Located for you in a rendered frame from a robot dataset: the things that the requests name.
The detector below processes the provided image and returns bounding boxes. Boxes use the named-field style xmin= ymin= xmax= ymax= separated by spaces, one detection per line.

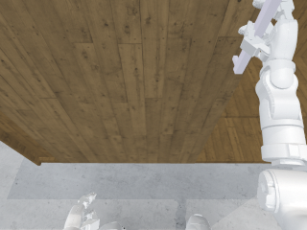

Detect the right robot forearm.
xmin=255 ymin=58 xmax=307 ymax=172

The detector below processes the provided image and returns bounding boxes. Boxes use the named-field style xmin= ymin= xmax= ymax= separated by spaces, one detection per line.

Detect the robot right hand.
xmin=238 ymin=0 xmax=298 ymax=66

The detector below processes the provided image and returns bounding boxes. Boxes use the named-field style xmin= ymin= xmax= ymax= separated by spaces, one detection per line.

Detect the right robot upper arm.
xmin=257 ymin=169 xmax=307 ymax=230

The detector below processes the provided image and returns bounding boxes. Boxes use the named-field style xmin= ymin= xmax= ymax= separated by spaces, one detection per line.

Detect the robot left hand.
xmin=64 ymin=193 xmax=100 ymax=230

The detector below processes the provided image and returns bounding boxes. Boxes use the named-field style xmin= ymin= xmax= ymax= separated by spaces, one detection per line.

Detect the right robot thigh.
xmin=185 ymin=215 xmax=212 ymax=230

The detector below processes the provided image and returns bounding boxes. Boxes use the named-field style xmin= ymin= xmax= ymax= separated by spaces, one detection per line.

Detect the handle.
xmin=232 ymin=0 xmax=282 ymax=75

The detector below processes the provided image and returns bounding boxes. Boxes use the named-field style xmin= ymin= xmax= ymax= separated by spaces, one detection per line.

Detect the wardrobe door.
xmin=0 ymin=110 xmax=54 ymax=157
xmin=0 ymin=0 xmax=274 ymax=164

